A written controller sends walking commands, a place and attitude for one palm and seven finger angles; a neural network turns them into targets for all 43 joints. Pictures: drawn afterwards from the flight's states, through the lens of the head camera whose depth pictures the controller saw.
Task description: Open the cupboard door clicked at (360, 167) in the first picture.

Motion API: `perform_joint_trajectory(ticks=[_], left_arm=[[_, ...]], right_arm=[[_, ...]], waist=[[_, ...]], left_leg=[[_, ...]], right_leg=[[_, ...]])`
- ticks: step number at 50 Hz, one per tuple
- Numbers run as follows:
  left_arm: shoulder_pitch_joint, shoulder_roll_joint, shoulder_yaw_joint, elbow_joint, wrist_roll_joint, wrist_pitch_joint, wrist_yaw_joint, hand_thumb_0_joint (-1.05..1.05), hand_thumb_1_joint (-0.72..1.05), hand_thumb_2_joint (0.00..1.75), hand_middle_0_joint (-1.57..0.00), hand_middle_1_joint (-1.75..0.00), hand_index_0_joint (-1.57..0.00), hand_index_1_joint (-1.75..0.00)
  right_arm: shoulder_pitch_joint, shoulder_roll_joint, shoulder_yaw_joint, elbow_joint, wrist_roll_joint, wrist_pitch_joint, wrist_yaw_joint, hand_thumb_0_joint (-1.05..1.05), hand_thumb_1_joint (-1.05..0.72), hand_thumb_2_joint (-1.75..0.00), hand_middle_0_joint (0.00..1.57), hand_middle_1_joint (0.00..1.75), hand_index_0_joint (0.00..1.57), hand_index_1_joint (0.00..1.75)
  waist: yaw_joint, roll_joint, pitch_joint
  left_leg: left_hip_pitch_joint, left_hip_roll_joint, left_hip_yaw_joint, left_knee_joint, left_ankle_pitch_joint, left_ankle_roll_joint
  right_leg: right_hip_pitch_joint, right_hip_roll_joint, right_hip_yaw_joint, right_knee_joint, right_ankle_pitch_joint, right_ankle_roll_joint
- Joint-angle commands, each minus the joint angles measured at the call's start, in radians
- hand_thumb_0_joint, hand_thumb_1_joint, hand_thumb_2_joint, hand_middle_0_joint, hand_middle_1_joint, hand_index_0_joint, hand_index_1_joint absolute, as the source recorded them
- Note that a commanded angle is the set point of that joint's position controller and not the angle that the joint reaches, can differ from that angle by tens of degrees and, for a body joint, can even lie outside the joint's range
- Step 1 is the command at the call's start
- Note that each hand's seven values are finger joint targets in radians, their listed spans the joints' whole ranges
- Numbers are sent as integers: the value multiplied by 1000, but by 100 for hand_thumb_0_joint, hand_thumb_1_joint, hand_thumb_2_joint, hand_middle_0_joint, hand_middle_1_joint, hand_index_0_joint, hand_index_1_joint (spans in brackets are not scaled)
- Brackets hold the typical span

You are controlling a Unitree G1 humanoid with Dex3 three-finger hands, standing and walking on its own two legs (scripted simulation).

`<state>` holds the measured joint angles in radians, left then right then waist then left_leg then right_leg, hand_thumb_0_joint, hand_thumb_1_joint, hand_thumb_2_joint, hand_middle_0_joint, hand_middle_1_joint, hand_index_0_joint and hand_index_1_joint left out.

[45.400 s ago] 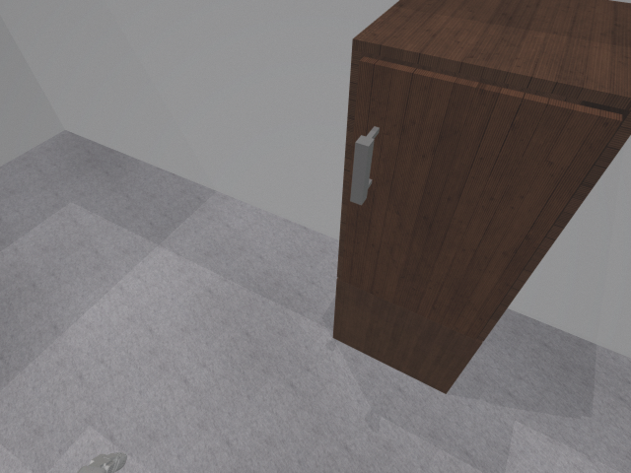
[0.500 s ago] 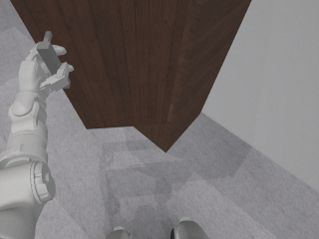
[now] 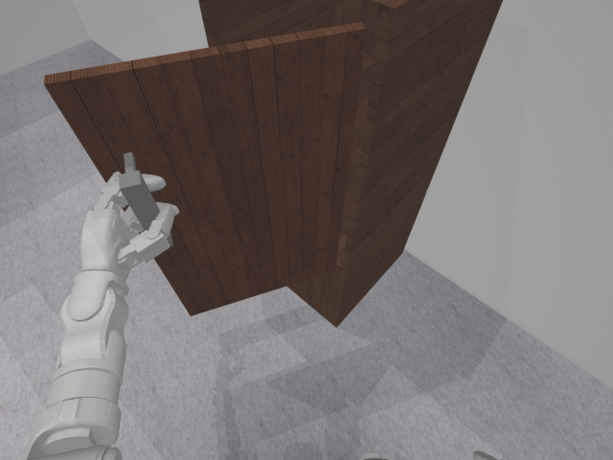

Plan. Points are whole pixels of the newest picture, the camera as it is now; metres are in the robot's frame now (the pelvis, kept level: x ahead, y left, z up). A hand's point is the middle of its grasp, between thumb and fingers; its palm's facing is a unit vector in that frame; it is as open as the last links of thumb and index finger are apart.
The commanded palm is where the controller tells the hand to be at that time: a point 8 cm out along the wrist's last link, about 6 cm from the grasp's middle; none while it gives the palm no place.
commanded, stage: pull the door open along its arc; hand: left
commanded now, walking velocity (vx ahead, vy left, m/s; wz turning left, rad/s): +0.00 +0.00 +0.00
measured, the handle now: (147, 202) +0.44 +0.22 +0.08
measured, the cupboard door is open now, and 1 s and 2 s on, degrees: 62 92 93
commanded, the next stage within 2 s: open thumb and fingers to let go in 0.44 s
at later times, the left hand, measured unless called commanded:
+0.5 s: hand (248, 320) +0.26 +0.06 +0.09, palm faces +0.37 -0.93 -0.01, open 6.8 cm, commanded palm +0.21 +0.10 +0.08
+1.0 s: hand (244, 313) +0.27 +0.07 +0.09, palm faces +0.43 -0.90 -0.01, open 11.5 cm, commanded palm +0.23 +0.11 +0.08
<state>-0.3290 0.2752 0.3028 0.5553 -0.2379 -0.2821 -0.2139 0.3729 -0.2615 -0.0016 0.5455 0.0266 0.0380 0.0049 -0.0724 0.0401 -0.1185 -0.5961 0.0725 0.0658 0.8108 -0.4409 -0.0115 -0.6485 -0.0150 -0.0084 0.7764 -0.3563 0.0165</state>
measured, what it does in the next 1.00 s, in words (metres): stands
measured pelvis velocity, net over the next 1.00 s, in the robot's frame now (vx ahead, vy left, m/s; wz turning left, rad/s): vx -0.01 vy -0.04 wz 0.08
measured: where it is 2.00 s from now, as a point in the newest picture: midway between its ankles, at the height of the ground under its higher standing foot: outside the picture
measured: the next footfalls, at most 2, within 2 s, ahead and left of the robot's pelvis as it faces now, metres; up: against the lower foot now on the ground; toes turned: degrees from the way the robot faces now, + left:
none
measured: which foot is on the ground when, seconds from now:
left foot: down 0.00-1.00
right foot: down 0.00-1.00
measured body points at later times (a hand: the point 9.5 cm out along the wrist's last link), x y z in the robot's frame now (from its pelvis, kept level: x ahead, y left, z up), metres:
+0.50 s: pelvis +0.02 -0.03 +0.01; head +0.02 -0.05 +0.46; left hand +0.24 +0.11 +0.09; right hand +0.22 -0.22 -0.08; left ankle -0.03 +0.12 -0.70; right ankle +0.01 -0.13 -0.70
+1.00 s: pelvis -0.01 -0.04 +0.00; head +0.00 -0.06 +0.45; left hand +0.25 +0.12 +0.09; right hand +0.17 -0.24 -0.10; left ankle -0.03 +0.12 -0.70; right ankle +0.01 -0.13 -0.70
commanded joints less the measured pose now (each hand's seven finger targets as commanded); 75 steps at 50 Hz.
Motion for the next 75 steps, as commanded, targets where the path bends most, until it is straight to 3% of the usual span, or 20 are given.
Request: perform_joint_trajectory(ticks=[1, 2, 6, 9, 11, 15, 18, 21, 25, 27, 29, 36, 41, 47, 51, 61, 67, 73, 74, 75], left_arm=[[64, 17, 30, -441, -16, -42, 278, 0, 90, 90, -40, -135, -40, -135], [75, -16, -4, -502, 19, -37, 335, 0, 90, 90, -40, -135, -40, -135], [209, -112, -94, -647, 131, -6, 533, 0, 90, 90, -40, -135, -40, -135], [316, -185, -178, -730, 216, 40, 649, 0, 90, 90, -40, -135, -40, -135], [401, -219, -238, -791, 264, 73, 700, 0, 90, 90, -40, -135, -40, -135], [612, -264, -303, -882, 287, 117, 711, 0, 90, 90, -40, -135, -40, -135], [664, -305, -365, -956, 300, 124, 713, 0, 90, 90, -40, -135, -40, -135], [606, -375, -456, -939, 333, 130, 739, 0, 90, 90, -40, -135, -40, -135], [492, -456, -548, -906, 330, 137, 757, 0, 90, 90, -40, -135, -40, -135], [358, -431, -539, -877, 334, 131, 770, 0, 90, 90, -40, -135, -40, -135], [404, -427, -527, -843, 334, 127, 766, 0, 76, 84, -39, -134, -39, -134], [353, -396, -502, -811, 320, 100, 723, 0, 27, 63, -35, -128, -35, -128], [273, -391, -500, -773, 324, 84, 718, 0, -8, 48, -33, -124, -33, -124], [201, -396, -485, -720, 317, 78, 728, 0, -50, 30, -30, -120, -30, -120], [127, -395, -477, -681, 318, 79, 740, 0, -50, 30, -28, -110, -28, -110], [93, -462, -533, -663, 346, 106, 791, 0, -50, 30, -20, -60, -20, -60], [59, -484, -546, -658, 343, 131, 819, 0, -50, 30, -15, -30, -15, -30], [34, -500, -559, -648, 347, 144, 831, 0, -50, 30, -15, -30, -15, -30], [61, -408, -759, -627, 447, 106, 608, 0, -50, 30, -15, -30, -15, -30], [-8, -325, -673, -699, 402, 62, 484, 0, -50, 30, -15, -30, -15, -30]], right_arm=[[-77, -89, -50, -138, -10, -86, 20, 0, -90, -90, 20, 30, 20, 30], [-91, -82, -48, -137, -19, -89, 23, 0, -90, -90, 20, 30, 20, 30], [-150, -57, -42, -144, -50, -80, 26, 0, -90, -90, 20, 30, 20, 30], [-197, -32, -32, -155, -69, -56, 16, 0, -90, -90, 20, 30, 20, 30], [-221, -23, -28, -170, -77, -36, 9, 0, -90, -90, 20, 30, 20, 30], [-249, -2, -23, -181, -82, 0, -5, 0, -90, -90, 20, 30, 20, 30], [-277, 11, -15, -195, -88, 10, -6, 0, -90, -90, 20, 30, 20, 30], [-293, 17, -11, -191, -95, 10, -4, 0, -90, -90, 20, 30, 20, 30], [-296, 15, -10, -177, -98, -10, -6, 0, -90, -90, 20, 30, 20, 30], [-298, 5, -12, -153, -100, -21, -13, 0, -90, -90, 20, 30, 20, 30], [-289, 8, -16, -150, -101, -29, -19, 0, -90, -90, 20, 30, 20, 30], [-279, 2, -19, -139, -98, -46, -32, 0, -90, -90, 20, 30, 20, 30], [-286, -2, -18, -130, -99, -59, -36, 0, -90, -90, 20, 30, 20, 30], [-295, -2, -16, -121, -99, -68, -41, 0, -90, -90, 20, 30, 20, 30], [-309, -4, -16, -114, -99, -70, -43, 0, -90, -90, 20, 30, 20, 30], [-312, -4, -17, -121, -96, -58, -22, 0, -90, -90, 20, 30, 20, 30], [-327, -3, -14, -122, -95, -47, -17, 0, -90, -90, 20, 30, 20, 30], [-332, -1, -13, -115, -95, -46, -14, 0, -90, -90, 20, 30, 20, 30], [-242, -35, -12, -73, -89, -42, -13, 0, -90, -90, 20, 30, 20, 30], [-233, -40, -20, -113, -78, -42, -23, 0, -90, -90, 20, 30, 20, 30]], waist=[[111, -65, -279], [108, -38, -278], [114, -76, -238], [125, -49, -200], [122, -83, -186], [129, -120, -154], [126, -96, -133], [101, -74, -82], [72, -119, -92], [51, -125, -90], [75, -133, -130], [87, -161, -168], [76, -153, -120], [80, -145, -126], [77, -136, -110], [85, -75, -132], [87, -99, -141], [84, -102, -145], [-4, -166, -80], [21, -112, -166]], left_leg=[[96, -61, -20, -119, 456, 6], [112, -63, -16, -122, 458, 5], [130, -63, -18, -142, 408, 6], [142, -68, -15, -153, 377, 6], [155, -66, -19, -160, 352, 9], [181, -65, -14, -158, 369, 9], [193, -68, -13, -146, 381, 10], [190, -70, -28, -125, 361, 10], [195, -78, -45, -93, 340, 12], [186, -82, -54, -78, 308, 14], [186, -87, -52, -83, 303, 14], [174, -90, -54, -98, 291, 18], [169, -89, -55, -99, 239, 22], [168, -91, -51, -106, 210, 23], [171, -90, -51, -112, 178, 23], [174, -75, -62, -132, 212, 12], [168, -74, -68, -132, 201, 9], [163, -73, -74, -129, 184, 8], [190, -68, -74, -115, 205, 28], [187, -74, -69, -108, 220, 34]], right_leg=[[343, 40, -74, -48, 453, -29], [347, 34, -72, -49, 455, -30], [378, 19, -65, -72, 420, -35], [390, 7, -56, -91, 388, -38], [405, 4, -50, -109, 373, -39], [452, 5, -41, -135, 429, -44], [449, 4, -37, -128, 469, -45], [397, 3, -36, -128, 440, -44], [367, -9, -30, -135, 440, -33], [328, -19, -18, -137, 398, -25], [353, -24, -12, -139, 401, -23], [383, -37, 8, -148, 397, -17], [328, -37, 12, -176, 247, -21], [308, -32, 6, -187, 154, -28], [280, -28, 0, -199, 75, -32], [262, -1, -62, -121, 119, -51], [254, 6, -72, -113, 94, -54], [238, 8, -76, -107, 69, -55], [194, 0, -43, -103, 154, -54], [224, -6, -38, -85, 201, -59]])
